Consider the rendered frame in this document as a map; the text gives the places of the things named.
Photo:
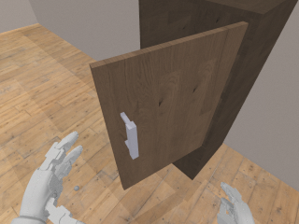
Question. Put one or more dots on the cupboard door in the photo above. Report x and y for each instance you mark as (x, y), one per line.
(170, 91)

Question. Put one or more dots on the handle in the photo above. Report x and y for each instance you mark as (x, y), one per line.
(131, 141)

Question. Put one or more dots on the robot left hand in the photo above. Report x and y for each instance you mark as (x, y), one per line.
(37, 200)

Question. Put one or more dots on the robot right hand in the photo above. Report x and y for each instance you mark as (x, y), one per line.
(238, 211)

